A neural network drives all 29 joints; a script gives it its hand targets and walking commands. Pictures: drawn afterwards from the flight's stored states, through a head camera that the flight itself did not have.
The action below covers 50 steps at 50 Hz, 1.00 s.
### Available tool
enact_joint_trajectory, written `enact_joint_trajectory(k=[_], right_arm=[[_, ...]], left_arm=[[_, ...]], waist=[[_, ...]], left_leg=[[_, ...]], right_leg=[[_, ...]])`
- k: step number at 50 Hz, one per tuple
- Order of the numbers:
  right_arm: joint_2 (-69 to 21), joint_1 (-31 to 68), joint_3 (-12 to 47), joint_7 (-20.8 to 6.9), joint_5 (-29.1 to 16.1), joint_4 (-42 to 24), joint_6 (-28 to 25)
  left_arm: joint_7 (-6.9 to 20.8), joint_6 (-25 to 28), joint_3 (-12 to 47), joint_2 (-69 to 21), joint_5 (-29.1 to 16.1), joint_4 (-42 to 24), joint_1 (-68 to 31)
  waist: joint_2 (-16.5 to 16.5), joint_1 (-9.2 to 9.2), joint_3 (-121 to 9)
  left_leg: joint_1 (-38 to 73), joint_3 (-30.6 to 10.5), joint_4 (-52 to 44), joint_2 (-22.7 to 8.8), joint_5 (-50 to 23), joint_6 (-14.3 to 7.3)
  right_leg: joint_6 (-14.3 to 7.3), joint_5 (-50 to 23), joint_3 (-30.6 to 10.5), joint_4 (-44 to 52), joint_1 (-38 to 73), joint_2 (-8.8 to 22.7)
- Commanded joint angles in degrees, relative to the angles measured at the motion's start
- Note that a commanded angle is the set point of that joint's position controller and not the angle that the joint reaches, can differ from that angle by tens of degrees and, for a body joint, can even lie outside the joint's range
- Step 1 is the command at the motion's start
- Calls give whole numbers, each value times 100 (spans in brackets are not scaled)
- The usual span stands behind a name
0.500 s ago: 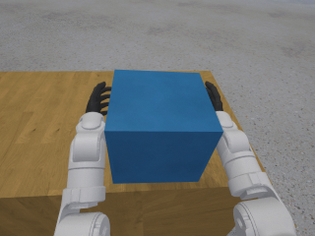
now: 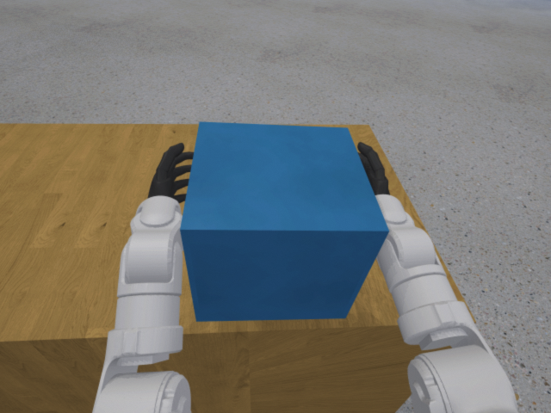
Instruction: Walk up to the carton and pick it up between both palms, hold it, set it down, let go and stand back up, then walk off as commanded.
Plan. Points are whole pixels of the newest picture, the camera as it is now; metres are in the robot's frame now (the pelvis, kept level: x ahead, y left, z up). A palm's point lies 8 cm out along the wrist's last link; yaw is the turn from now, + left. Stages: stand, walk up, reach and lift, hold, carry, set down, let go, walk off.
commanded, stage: hold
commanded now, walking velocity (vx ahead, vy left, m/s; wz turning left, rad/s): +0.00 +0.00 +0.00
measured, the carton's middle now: (274, 222) +0.33 +0.00 +0.16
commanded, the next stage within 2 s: none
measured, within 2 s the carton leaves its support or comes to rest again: neither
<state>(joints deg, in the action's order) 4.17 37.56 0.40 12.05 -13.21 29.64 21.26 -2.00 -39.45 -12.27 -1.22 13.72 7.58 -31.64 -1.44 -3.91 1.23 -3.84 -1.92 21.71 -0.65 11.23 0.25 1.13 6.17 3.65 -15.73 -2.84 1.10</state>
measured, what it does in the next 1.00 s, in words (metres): stands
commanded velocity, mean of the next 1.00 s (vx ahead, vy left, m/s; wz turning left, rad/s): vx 0.00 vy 0.00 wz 0.00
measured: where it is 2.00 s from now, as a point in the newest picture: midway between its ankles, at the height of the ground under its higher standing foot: outside the picture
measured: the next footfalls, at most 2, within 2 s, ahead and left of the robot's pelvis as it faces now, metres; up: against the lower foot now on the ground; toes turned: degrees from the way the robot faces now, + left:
none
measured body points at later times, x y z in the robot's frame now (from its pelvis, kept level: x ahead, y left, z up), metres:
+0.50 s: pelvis +0.01 +0.00 +0.00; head -0.03 +0.02 +0.45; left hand +0.38 +0.15 +0.18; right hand +0.39 -0.15 +0.17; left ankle +0.01 +0.12 -0.75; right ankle +0.03 -0.13 -0.75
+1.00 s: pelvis +0.00 +0.00 +0.00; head -0.03 +0.02 +0.45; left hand +0.38 +0.15 +0.18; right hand +0.38 -0.15 +0.17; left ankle +0.01 +0.12 -0.75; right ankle +0.03 -0.13 -0.75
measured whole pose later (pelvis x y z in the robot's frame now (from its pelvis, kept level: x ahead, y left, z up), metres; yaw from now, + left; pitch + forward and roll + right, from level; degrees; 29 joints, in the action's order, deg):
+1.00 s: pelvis +0.00 +0.00 +0.00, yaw +0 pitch -7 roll -1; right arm 4.0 37.9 -0.2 11.8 -12.8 29.5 22.1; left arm -2.4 -40.1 -12.3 -1.4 13.8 7.4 -32.0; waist -1.2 -4.0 1.5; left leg -3.2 -2.1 21.6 -0.6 11.5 0.3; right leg 1.1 6.5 3.8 -15.5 -2.1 1.1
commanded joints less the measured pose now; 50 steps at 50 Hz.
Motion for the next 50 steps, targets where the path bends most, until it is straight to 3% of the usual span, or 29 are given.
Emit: enact_joint_trajectory(k=[1,2,4,6,7,9,12,14,15,17,18,20,21,23,24,25,27,29,31,32,33,36,40,41,42,46,47,49,50], right_arm=[[-3896,4731,2136,-556,-387,-1989,-382],[-3872,4909,2009,-574,-312,-1921,-385],[-3973,4575,1919,-638,-216,-1529,-335],[-3898,4758,2006,-639,-306,-1725,-386],[-3860,4814,1899,-634,-253,-1482,-363],[-3971,4907,1959,-627,-296,-1715,-453],[-3918,4909,1952,-626,-276,-1547,-467],[-3951,4916,2139,-628,-355,-1871,-481],[-4002,4732,2066,-632,-377,-1555,-433],[-3953,4937,2110,-630,-372,-1879,-506],[-3950,5001,2136,-602,-441,-2116,-545],[-4012,4743,2217,-571,-486,-2044,-479],[-3992,4688,2197,-555,-458,-2031,-415],[-3930,4582,2411,-528,-631,-2318,-419],[-3876,4676,2397,-503,-591,-2183,-385],[-3914,4558,2379,-476,-596,-2398,-385],[-3884,4516,2360,-485,-555,-2318,-382],[-3963,4704,2395,-487,-606,-2560,-400],[-3853,4661,2215,-557,-502,-2270,-353],[-3914,4682,2262,-545,-550,-2587,-375],[-3944,4625,2370,-539,-521,-2555,-381],[-3882,4411,2181,-532,-381,-1969,-263],[-3957,4476,2249,-504,-431,-2256,-297],[-3903,4464,2162,-474,-374,-2058,-245],[-3917,4576,2315,-496,-463,-2423,-341],[-3892,4495,2268,-506,-453,-2240,-295],[-3782,4594,2170,-476,-465,-1957,-237],[-3935,4759,2209,-497,-389,-2040,-289],[-3959,4688,2207,-495,-395,-2129,-303]], left_arm=[[802,572,2855,-3623,-794,-918,-4686],[832,505,2675,-3668,-723,-480,-4539],[847,539,2848,-3747,-788,-804,-4739],[838,554,2843,-3725,-789,-864,-4786],[858,517,2706,-3609,-745,-568,-4810],[834,588,2798,-3674,-780,-610,-4736],[839,615,2796,-3723,-791,-498,-4864],[828,592,2750,-3722,-758,-786,-4621],[811,588,2846,-3678,-749,-778,-4699],[791,642,2783,-3723,-817,-806,-4755],[787,590,2957,-3776,-885,-793,-4642],[778,620,3051,-3767,-885,-1147,-4663],[787,591,2898,-3690,-847,-996,-4502],[777,560,2949,-3608,-842,-1251,-4277],[807,502,2825,-3531,-734,-860,-4174],[815,548,2856,-3543,-791,-1103,-4202],[804,505,2905,-3620,-829,-1114,-4148],[805,541,3064,-3637,-846,-1383,-4368],[794,513,2965,-3677,-826,-1142,-4534],[785,509,3094,-3736,-954,-1284,-4416],[748,537,3170,-3711,-956,-1425,-4508],[796,478,3005,-3609,-814,-1166,-4470],[858,469,2966,-3622,-869,-1184,-4415],[872,419,2829,-3607,-755,-924,-4323],[887,442,2974,-3639,-846,-1130,-4330],[892,470,3107,-3610,-935,-1409,-4557],[903,410,2753,-3409,-727,-906,-4404],[912,438,2739,-3582,-744,-830,-4450],[938,417,2736,-3521,-737,-787,-4351]], waist=[[341,-17,-2654],[166,56,-2330],[382,-113,-2322],[373,-14,-2708],[317,-110,-2325],[228,-86,-2633],[436,-129,-2601],[337,65,-2840],[433,-109,-2574],[290,43,-2807],[383,-120,-2897],[425,-135,-2992],[243,-91,-2738],[313,1,-2984],[260,-10,-2762],[87,6,-2829],[340,-16,-2730],[326,-36,-2920],[369,-15,-2529],[212,-66,-2776],[316,-47,-2979],[430,-71,-2636],[183,-97,-2674],[285,-52,-2543],[231,-61,-2920],[402,-133,-2887],[264,-61,-2348],[232,86,-2539],[245,-31,-2526]], left_leg=[[169,115,-350,383,-1236,185],[8,113,-458,344,-870,126],[21,116,-490,331,-866,180],[86,115,-422,351,-1080,181],[52,134,-451,328,-931,172],[-8,112,-345,341,-1110,136],[134,122,-361,344,-1165,200],[253,138,-304,357,-1477,217],[199,111,-304,356,-1434,224],[217,101,-264,332,-1583,196],[322,100,-173,349,-1809,269],[373,87,-113,374,-2081,288],[361,23,-171,375,-1995,237],[369,69,-113,404,-2336,270],[348,43,-94,382,-2080,255],[295,65,-140,385,-2066,216],[270,100,-186,404,-1988,245],[225,24,-156,357,-1883,233],[273,70,-274,355,-1615,279],[207,25,-246,358,-1659,245],[262,70,-198,381,-1791,269],[176,74,-306,353,-1496,249],[199,97,-276,406,-1660,190],[200,88,-293,396,-1594,216],[248,93,-241,416,-1835,225],[310,22,-183,370,-2007,294],[151,109,-294,415,-1568,225],[5,141,-382,385,-1184,143],[6,125,-371,400,-1240,136]], right_leg=[[132,-432,-45,-28,900,-501],[107,-40,-80,68,867,-489],[52,-86,-106,27,863,-472],[94,-303,-125,-21,1015,-479],[93,-161,-123,26,926,-456],[111,-449,-110,-3,1060,-436],[54,-335,-69,18,981,-497],[92,-604,-86,-63,1166,-537],[101,-630,-75,-54,1081,-503],[138,-719,-90,-58,1126,-529],[109,-874,-53,-82,1069,-561],[93,-1159,-49,-105,1183,-572],[135,-1180,-71,-73,1189,-556],[127,-1536,-81,-137,1366,-564],[128,-1411,-83,-129,1384,-540],[176,-1477,-111,-117,1447,-542],[116,-1320,-91,-112,1289,-510],[147,-1212,-79,-104,1308,-535],[94,-744,-84,-21,983,-548],[125,-872,-109,-22,1119,-552],[94,-1020,-83,-88,1155,-541],[81,-764,-112,-39,1089,-503],[173,-1048,-118,-72,1244,-475],[124,-946,-89,-43,1189,-488],[137,-1217,-83,-101,1332,-521],[110,-1259,-92,-127,1297,-540],[162,-909,-92,-26,1171,-478],[153,-624,-146,-20,1189,-447],[144,-780,-126,-16,1323,-432]])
